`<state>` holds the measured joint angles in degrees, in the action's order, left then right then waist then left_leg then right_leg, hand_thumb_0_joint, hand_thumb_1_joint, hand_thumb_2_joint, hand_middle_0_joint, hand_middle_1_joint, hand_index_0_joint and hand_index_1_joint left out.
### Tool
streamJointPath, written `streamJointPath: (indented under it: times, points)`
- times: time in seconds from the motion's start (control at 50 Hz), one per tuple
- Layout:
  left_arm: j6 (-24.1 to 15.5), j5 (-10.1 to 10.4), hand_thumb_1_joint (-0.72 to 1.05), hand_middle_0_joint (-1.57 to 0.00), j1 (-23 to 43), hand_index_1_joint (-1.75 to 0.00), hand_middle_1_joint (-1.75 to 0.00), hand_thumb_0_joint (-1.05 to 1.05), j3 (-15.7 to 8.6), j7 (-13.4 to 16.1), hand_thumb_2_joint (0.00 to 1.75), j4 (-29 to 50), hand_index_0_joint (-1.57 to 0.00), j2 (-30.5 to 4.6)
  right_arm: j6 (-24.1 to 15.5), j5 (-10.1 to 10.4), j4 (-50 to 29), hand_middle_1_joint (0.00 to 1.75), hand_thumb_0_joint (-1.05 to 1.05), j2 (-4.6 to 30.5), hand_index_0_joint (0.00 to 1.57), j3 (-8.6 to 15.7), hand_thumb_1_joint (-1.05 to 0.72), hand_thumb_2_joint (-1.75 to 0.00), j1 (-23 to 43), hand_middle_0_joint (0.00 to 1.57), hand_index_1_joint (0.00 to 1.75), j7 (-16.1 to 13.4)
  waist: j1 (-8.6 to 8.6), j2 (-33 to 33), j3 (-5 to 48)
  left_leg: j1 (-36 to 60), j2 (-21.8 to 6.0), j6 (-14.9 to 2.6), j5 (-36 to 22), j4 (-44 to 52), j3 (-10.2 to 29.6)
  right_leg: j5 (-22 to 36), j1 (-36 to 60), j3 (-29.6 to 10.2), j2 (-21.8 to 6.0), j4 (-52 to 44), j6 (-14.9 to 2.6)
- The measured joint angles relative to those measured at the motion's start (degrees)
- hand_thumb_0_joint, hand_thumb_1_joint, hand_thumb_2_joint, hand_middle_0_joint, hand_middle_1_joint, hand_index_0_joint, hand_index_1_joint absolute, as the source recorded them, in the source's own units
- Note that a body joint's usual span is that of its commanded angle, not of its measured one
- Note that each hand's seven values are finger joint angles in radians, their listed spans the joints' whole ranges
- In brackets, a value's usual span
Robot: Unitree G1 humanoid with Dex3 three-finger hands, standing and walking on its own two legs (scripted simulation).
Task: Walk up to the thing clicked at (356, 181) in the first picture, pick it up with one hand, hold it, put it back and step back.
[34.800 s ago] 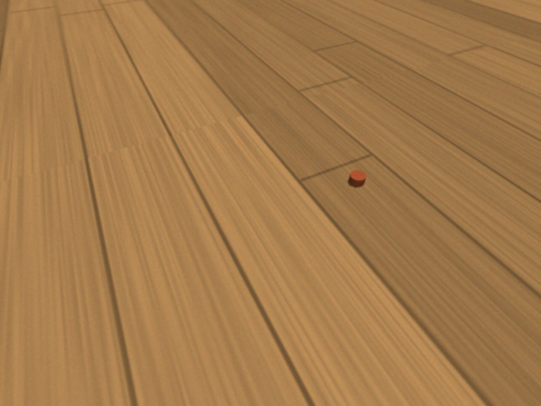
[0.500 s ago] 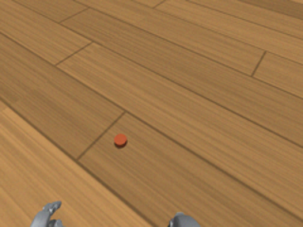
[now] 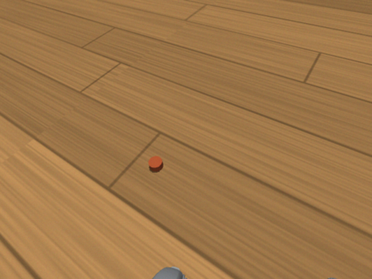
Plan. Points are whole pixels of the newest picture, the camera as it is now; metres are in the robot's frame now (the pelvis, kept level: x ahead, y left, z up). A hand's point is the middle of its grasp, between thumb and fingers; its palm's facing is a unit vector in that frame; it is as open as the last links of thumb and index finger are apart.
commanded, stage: step back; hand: left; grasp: from above
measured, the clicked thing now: (155, 163) +0.86 +0.31 -0.74
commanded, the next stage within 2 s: stand in 1.62 s
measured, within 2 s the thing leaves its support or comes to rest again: neither
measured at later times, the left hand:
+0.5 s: hand out of the picture -0.09 +0.26 -0.16, palm faces -0.02 -0.92 -0.40, open 7.4 cm
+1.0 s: hand out of the picture -0.16 +0.27 -0.14, palm faces +0.04 -0.93 -0.37, open 7.4 cm
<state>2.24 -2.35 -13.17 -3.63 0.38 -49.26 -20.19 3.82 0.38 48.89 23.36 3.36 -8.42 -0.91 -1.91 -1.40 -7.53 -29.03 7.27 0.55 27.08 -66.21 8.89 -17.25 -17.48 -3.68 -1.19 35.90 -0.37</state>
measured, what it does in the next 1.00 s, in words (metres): walks backwards: left foot, then right foot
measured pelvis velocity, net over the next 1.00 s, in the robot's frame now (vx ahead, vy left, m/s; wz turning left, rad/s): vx -0.22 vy -0.01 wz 0.04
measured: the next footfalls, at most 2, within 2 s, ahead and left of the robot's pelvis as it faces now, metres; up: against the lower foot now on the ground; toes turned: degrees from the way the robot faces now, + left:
left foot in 0.16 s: -0.05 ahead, +0.13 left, +0.00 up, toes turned +1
right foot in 0.50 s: -0.19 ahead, -0.13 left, +0.00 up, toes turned +2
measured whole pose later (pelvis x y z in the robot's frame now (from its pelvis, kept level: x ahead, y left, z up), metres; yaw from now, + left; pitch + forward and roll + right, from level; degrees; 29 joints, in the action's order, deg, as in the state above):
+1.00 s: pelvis -0.22 -0.01 +0.01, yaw +2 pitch -3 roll +1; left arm 0.3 -1.2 -11.7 -3.4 -1.2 -54.8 -23.3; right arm -1.7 -2.1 55.5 19.2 3.0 -14.3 0.9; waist -0.1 2.1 -3.5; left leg -10.8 1.0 -1.1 15.7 -29.0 1.0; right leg -27.5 -19.8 -1.3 -1.6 47.3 -1.7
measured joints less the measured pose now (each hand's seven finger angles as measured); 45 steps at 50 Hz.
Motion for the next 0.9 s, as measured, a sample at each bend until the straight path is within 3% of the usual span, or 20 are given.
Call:
streamJointPath:
  times: [0.06, 0.1, 0.14, 0.18, 0.2, 0.26, 0.3, 0.34, 0.4, 0.46, 0.5, 0.54, 0.58, 0.62, 0.7, 0.78, 0.8, 0.84, 0.86, 0.9]
  points:
    - [-0.1, -0.3, 0.90, -0.20, 1.6, -0.30, -0.30, 0.01, -0.1, 0.5, 0.90, 1.8, -0.21, -0.5, -0.2, -0.1, 0.5, 0.30, 0.01, 0.4, 0.20, -0.1, -0.91, -0.90, -1.7, 0.20, 0.30, -0.4, 0.59, -0.4, -0.4, 4.2, -1.3, 0.57, 1.1, 4.0, -0.9, 1.9, -2.3, 1.1, -0.3, -0.3, 0.43]
    - [-0.2, -0.3, 0.90, -0.20, 3.5, -0.30, -0.30, 0.01, -0.3, 1.0, 0.90, 3.2, -0.21, -1.1, -0.4, -0.4, 0.9, 0.30, 0.01, 0.3, 0.20, -0.2, -0.91, -0.90, -2.5, 0.20, 0.30, -0.5, 1.25, -0.5, -1.3, 8.0, -3.2, 0.69, 2.0, 11.8, -2.5, 2.6, -3.9, 2.5, -0.6, 0.6, 0.71]
    - [-0.1, 0.1, 0.90, -0.20, 5.5, -0.30, -0.30, 0.01, -0.3, 1.1, 0.90, 4.6, -0.21, -1.9, -0.8, -0.8, 1.2, 0.30, 0.01, -0.1, 0.20, -0.2, -0.91, -0.90, -3.0, 0.20, 0.30, -0.3, 1.85, -0.1, -2.3, 12.3, -4.9, 0.34, -0.7, 22.6, -4.7, 2.7, -5.9, 3.8, -1.2, 2.8, 1.12]
    - [0.4, 0.7, 0.90, -0.20, 7.8, -0.30, -0.30, 0.01, -0.5, 1.2, 0.90, 5.2, -0.21, -3.2, -1.1, -1.4, 2.3, 0.30, 0.01, -1.8, 0.20, -0.1, -0.91, -0.90, -2.4, 0.20, 0.30, -0.3, 1.42, 3.5, -4.5, 14.9, -3.3, -0.86, -5.8, 28.6, -6.8, 2.5, -7.5, 2.6, -3.3, 5.9, 1.42]
    - [0.8, 0.9, 0.90, -0.20, 8.3, -0.30, -0.30, 0.00, -0.7, 1.2, 0.90, 5.1, -0.20, -3.6, -1.0, -1.8, 2.5, 0.30, 0.01, -2.8, 0.20, -0.3, -0.91, -0.90, -2.1, 0.20, 0.30, 0.0, 0.73, 5.2, -5.2, 15.0, -2.7, -1.27, -6.5, 28.8, -7.9, 1.6, -8.3, 0.9, -3.2, 7.7, 0.65]
    - [1.8, 1.4, 0.90, -0.20, 8.0, -0.30, -0.30, 0.00, -0.3, 1.5, 0.90, 3.5, -0.20, -2.8, -1.0, -2.1, 2.0, 0.30, 0.01, -3.3, 0.20, -1.2, -0.91, -0.90, -2.4, 0.20, 0.30, 0.9, 2.15, 3.6, -3.9, 13.2, -5.1, -1.89, -7.8, 28.3, -6.3, -11.7, -10.4, -1.4, 3.0, 20.3, -0.16]
    - [2.1, 1.8, 0.90, -0.20, 7.3, -0.30, -0.30, 0.00, -0.1, 1.1, 0.90, 2.8, -0.20, -2.6, -1.0, -2.5, 1.8, 0.30, 0.01, -3.6, 0.21, -1.5, -0.91, -0.90, -2.3, 0.21, 0.30, 0.7, 2.32, 3.0, -2.4, 12.5, -6.4, -1.79, -9.9, 30.3, -5.9, -12.7, -10.8, -3.1, 6.1, 28.4, -0.64]
    - [1.8, 2.0, 0.90, -0.20, 6.2, -0.30, -0.30, 0.00, -0.1, 0.7, 0.90, 2.5, -0.20, -2.6, -1.1, -2.5, 1.3, 0.30, 0.01, -3.5, 0.21, -1.6, -0.91, -0.90, -1.7, 0.21, 0.30, 0.5, 1.75, 3.1, -1.3, 11.5, -7.3, -1.53, -11.9, 32.0, -6.5, -12.0, -10.0, -4.0, 7.2, 32.5, -0.59]
    - [1.1, 1.7, 0.90, -0.20, 4.9, -0.30, -0.30, 0.00, -0.2, 0.4, 0.90, 1.9, -0.20, -2.6, -1.4, -2.3, 0.1, 0.30, 0.01, -2.9, 0.21, -1.2, -0.90, -0.90, 0.2, 0.21, 0.30, 0.5, 1.08, 3.0, -1.1, 9.6, -8.2, -1.44, -13.9, 32.7, -7.4, -12.0, -5.1, -3.3, 6.0, 27.5, 0.58]
    - [0.1, 1.4, 0.90, -0.20, 3.4, -0.30, -0.30, 0.00, 0.0, 0.2, 0.90, 0.5, -0.20, -2.7, -1.9, -2.3, -1.2, 0.30, 0.01, -2.3, 0.21, -0.9, -0.90, -0.90, 2.2, 0.21, 0.30, 0.6, 0.50, 3.2, -1.2, 7.3, -8.8, -1.09, -15.0, 31.6, -9.1, -12.1, 1.2, -1.5, 3.3, 13.9, 1.06]
    - [-0.8, 1.1, 0.90, -0.20, 2.6, -0.30, -0.30, 0.00, 0.1, 0.1, 0.90, -1.1, -0.20, -2.6, -1.8, -2.2, -1.6, 0.30, 0.01, -1.6, 0.21, -0.8, -0.90, -0.90, 3.4, 0.21, 0.30, 0.8, 0.19, 2.7, -1.0, 5.4, -9.5, -0.40, -14.8, 29.2, -10.0, -8.5, 6.1, 0.0, 2.2, 1.7, 0.37]
    - [-1.5, 0.4, 0.90, -0.20, 2.6, -0.30, -0.30, 0.00, 0.3, 0.1, 0.90, -3.4, -0.20, -0.3, -1.2, -1.8, -0.8, 0.30, 0.01, -0.1, 0.21, -0.2, -0.91, -0.90, 4.0, 0.21, 0.30, 0.7, 1.22, -2.2, -2.1, 4.5, -11.6, -1.18, -13.4, 26.3, -6.8, -5.5, 8.0, 2.4, 5.1, -1.1, -0.48]
    - [-1.6, -0.2, 0.90, -0.20, 0.8, -0.30, -0.30, 0.01, 0.7, -0.5, 0.90, -4.1, -0.20, 0.4, -0.6, -1.6, 0.6, 0.30, 0.01, -0.4, 0.20, 0.0, -0.91, -0.90, 2.3, 0.20, 0.30, 0.4, 0.55, -2.4, 0.3, 3.4, -8.8, -0.91, -5.2, 22.8, -4.2, -5.3, 6.8, 2.1, 4.7, -0.2, -1.17]
    - [-1.5, -0.4, 0.90, -0.20, -0.7, -0.30, -0.30, 0.01, 0.7, -0.6, 0.90, -4.7, -0.21, 0.2, -0.5, -1.2, 2.2, 0.30, 0.01, -0.9, 0.20, -0.1, -0.91, -0.90, 0.5, 0.20, 0.30, 0.7, -0.74, -0.5, 2.2, 3.6, -5.9, -0.53, -2.2, 17.6, -3.6, -4.9, 6.1, 0.5, 3.0, 0.0, -1.59]
    - [-2.1, -0.4, 0.90, -0.20, -0.9, -0.30, -0.30, 0.01, 0.4, -0.4, 0.90, -5.2, -0.21, 0.4, -1.3, -1.0, 4.5, 0.30, 0.01, -0.3, 0.20, -0.2, -0.91, -0.90, -3.1, 0.20, 0.30, 0.8, 0.21, -0.6, 3.8, 6.3, -4.4, -0.19, -2.8, 15.5, -2.3, -3.1, 5.8, 1.9, 1.2, -2.0, -0.80]
    - [-3.1, -0.3, 0.90, -0.20, 0.5, -0.30, -0.30, 0.01, 0.0, -0.7, 0.90, -3.7, -0.21, -0.5, -2.1, -1.6, 6.7, 0.30, 0.01, -0.6, 0.20, -0.3, -0.91, -0.90, -5.2, 0.20, 0.30, 1.1, 0.54, -0.8, 3.5, 12.1, -6.1, 0.08, -1.2, 25.6, -5.1, -2.9, 4.8, 4.1, 0.5, -1.6, -0.29]
    - [-3.1, -0.2, 0.90, -0.20, 1.0, -0.30, -0.30, 0.01, 0.0, -0.8, 0.90, -3.4, -0.21, -0.8, -2.5, -1.7, 7.2, 0.30, 0.01, -0.8, 0.20, -0.2, -0.91, -0.90, -5.5, 0.20, 0.30, 1.2, 0.65, -0.5, 3.2, 14.0, -6.2, -0.05, -2.1, 29.6, -6.1, -3.1, 4.4, 4.6, 0.1, -0.9, -0.08]
    - [-2.6, 0.1, 0.90, -0.20, 1.9, -0.30, -0.30, 0.01, -0.1, -0.8, 0.90, -3.2, -0.21, -2.0, -3.3, -1.9, 8.1, 0.30, 0.01, -2.3, 0.20, 0.0, -0.91, -0.90, -5.1, 0.20, 0.30, 1.2, 0.32, 2.2, 1.8, 16.3, -4.5, -0.67, -10.5, 34.5, -7.4, -4.0, 3.8, 3.9, -1.9, 1.3, 0.49]
    - [-2.4, 0.4, 0.90, -0.20, 1.9, -0.30, -0.30, 0.01, -0.1, -0.7, 0.90, -3.4, -0.21, -2.4, -3.8, -2.1, 8.2, 0.30, 0.01, -3.0, 0.20, 0.0, -0.91, -0.90, -4.9, 0.20, 0.30, 1.3, 0.02, 3.5, 1.5, 16.9, -3.8, -0.93, -11.4, 35.4, -8.3, -3.9, 3.1, 2.8, -2.4, 2.9, 0.00]
    - [-1.7, 0.8, 0.90, -0.20, 1.8, -0.30, -0.30, 0.01, 0.1, -0.7, 0.90, -4.3, -0.20, -2.4, -4.7, -2.2, 7.6, 0.30, 0.01, -3.5, 0.20, -0.2, -0.91, -0.90, -5.2, 0.20, 0.30, 1.6, 0.75, 3.3, 2.4, 16.7, -4.5, -1.63, -10.9, 35.1, -8.1, -9.4, 0.9, 2.3, -1.1, 7.7, -0.82]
